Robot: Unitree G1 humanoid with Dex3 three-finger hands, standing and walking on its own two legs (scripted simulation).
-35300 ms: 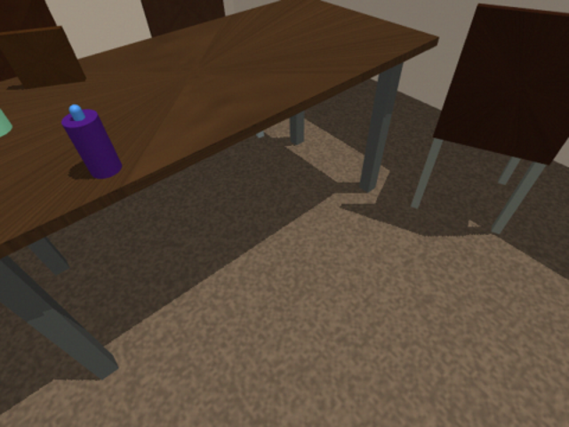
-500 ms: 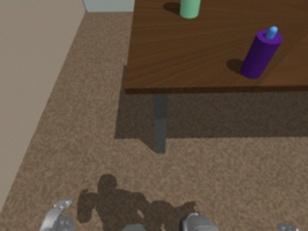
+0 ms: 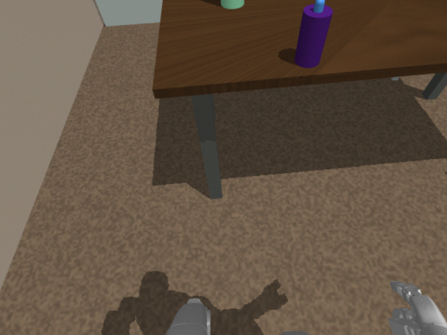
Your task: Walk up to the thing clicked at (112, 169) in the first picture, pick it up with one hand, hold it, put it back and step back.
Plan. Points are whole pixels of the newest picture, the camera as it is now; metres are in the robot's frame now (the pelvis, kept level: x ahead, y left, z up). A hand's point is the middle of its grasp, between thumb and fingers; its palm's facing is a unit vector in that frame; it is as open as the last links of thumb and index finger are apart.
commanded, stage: step back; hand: right
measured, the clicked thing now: (313, 32) +0.78 -0.19 +0.09
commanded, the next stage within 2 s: stand in 1.84 s
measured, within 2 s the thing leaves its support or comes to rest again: neither
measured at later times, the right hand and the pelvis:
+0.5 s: hand out of the picture -0.06 -0.29 -0.13, palm faces -0.17 +0.89 -0.41, open 7.4 cm; pelvis -0.15 -0.03 +0.01, yaw +7 degrees
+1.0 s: hand out of the picture -0.17 -0.32 -0.15, palm faces -0.19 +0.92 -0.35, open 7.4 cm; pelvis -0.27 -0.07 +0.01, yaw +8 degrees
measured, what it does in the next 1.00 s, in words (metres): walks backwards: left foot, then right foot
